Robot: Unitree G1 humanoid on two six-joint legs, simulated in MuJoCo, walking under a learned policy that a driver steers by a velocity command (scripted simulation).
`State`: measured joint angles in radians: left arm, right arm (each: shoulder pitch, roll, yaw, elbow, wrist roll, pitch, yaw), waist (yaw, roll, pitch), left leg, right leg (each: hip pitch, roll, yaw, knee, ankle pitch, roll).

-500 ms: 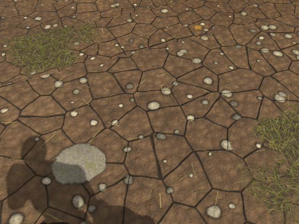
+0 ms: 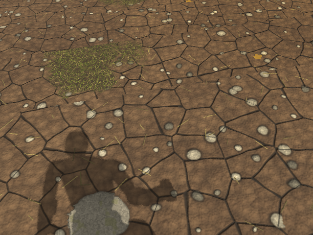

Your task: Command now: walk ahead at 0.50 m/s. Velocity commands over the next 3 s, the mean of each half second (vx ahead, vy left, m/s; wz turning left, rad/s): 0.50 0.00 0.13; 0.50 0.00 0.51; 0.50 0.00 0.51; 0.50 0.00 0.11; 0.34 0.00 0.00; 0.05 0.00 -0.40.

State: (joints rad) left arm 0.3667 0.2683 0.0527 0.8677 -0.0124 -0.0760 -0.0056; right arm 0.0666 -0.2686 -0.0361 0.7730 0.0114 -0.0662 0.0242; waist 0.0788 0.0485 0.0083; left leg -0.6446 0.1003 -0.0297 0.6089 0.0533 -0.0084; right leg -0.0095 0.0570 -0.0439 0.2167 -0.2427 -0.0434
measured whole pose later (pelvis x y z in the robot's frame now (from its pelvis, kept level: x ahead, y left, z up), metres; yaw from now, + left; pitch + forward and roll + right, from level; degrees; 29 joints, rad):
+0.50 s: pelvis +0.27 +0.05 +0.00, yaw +4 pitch +2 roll +1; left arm 0.05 0.28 0.05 0.79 0.00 -0.08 -0.01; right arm 0.38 -0.26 -0.06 0.89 0.02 -0.07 0.00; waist -0.08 -0.04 0.02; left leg -0.07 -0.07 -0.03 0.26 -0.21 0.06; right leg -0.63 -0.09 0.08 0.60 0.04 0.04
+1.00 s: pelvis +0.53 +0.04 +0.00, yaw +22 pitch +1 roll -3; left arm 0.29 0.28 0.08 0.92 0.00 -0.09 0.00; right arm 0.14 -0.30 -0.08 0.71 0.02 -0.02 0.02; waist 0.08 0.04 0.03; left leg -0.68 0.12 -0.03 0.79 -0.04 0.01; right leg 0.01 0.01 -0.20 0.23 -0.25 0.00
